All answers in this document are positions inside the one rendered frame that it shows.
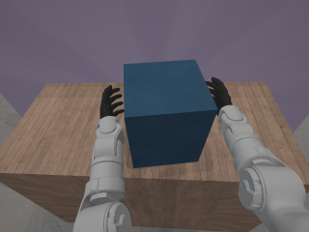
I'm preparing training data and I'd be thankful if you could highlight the robot left forearm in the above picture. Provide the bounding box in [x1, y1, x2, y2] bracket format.
[72, 116, 126, 232]

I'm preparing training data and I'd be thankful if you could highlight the robot right forearm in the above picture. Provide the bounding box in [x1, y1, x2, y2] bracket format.
[217, 104, 306, 203]

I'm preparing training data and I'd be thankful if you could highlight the pedestal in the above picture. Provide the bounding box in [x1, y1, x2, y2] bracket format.
[0, 81, 309, 232]

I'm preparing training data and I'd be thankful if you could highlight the robot left upper arm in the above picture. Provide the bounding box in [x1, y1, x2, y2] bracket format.
[73, 201, 133, 232]

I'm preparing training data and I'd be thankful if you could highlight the robot right hand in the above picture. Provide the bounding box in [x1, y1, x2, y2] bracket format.
[206, 77, 232, 116]

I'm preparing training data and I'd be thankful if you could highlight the robot right upper arm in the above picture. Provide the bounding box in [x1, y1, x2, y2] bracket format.
[238, 165, 309, 232]

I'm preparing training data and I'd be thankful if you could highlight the carton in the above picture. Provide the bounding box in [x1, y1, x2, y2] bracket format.
[124, 59, 218, 168]

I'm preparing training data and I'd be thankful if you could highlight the robot left hand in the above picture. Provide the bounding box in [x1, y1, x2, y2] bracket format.
[99, 85, 124, 119]

